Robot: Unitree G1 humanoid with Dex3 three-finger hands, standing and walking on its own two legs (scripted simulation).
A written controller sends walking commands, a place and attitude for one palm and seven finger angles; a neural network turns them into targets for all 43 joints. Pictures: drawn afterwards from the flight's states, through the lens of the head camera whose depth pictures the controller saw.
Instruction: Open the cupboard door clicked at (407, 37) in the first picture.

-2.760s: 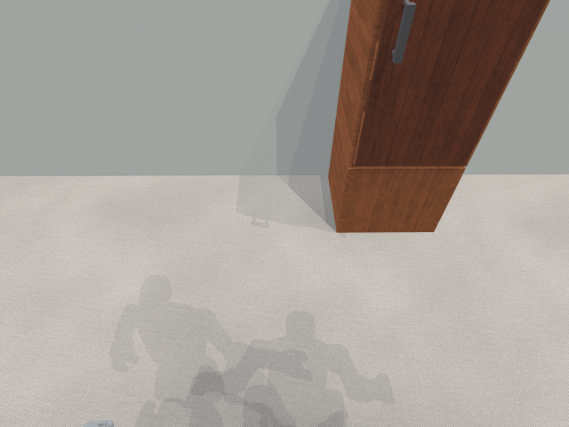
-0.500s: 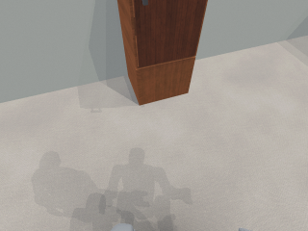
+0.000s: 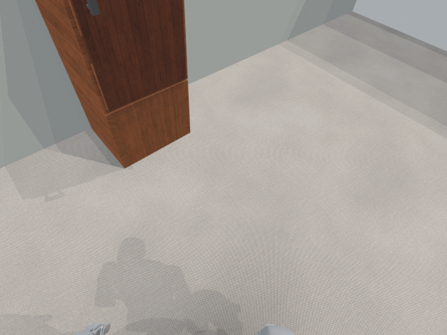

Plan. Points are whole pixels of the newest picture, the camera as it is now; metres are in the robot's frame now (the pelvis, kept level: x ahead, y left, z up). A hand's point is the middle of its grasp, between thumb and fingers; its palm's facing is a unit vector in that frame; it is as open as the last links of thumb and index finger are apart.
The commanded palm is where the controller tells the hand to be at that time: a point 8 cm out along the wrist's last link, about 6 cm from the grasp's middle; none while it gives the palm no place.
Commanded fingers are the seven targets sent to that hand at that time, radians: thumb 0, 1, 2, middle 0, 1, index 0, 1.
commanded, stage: walk to a spot facing it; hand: left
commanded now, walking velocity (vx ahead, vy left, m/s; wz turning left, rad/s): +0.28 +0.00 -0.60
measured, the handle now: out of the picture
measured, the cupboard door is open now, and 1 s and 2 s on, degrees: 0 0 0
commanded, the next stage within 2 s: turn to face it in 1.50 s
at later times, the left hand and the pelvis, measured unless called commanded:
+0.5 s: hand (140, 329) +0.15 +0.17 -0.19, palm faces -0.19 -0.96 -0.18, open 7.4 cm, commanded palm none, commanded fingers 0.00 0.90 0.90 -0.20 -0.30 -0.20 -0.30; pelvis +0.12 -0.02 -0.01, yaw -15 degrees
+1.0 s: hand (218, 188) +0.50 +0.03 -0.17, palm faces -0.57 -0.81 -0.15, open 7.4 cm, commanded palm none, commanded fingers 0.00 0.90 0.90 -0.20 -0.30 -0.20 -0.30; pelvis +0.30 -0.06 +0.00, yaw -33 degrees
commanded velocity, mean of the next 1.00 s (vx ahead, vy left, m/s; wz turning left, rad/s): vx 0.33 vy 0.00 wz -0.52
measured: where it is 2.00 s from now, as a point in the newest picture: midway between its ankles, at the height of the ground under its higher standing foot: (276, 247)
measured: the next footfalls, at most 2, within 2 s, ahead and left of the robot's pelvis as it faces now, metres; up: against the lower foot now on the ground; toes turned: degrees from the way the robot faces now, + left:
right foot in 0.12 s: +0.03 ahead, -0.15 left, +0.00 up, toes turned -11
left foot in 0.52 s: +0.29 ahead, +0.07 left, +0.00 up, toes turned -9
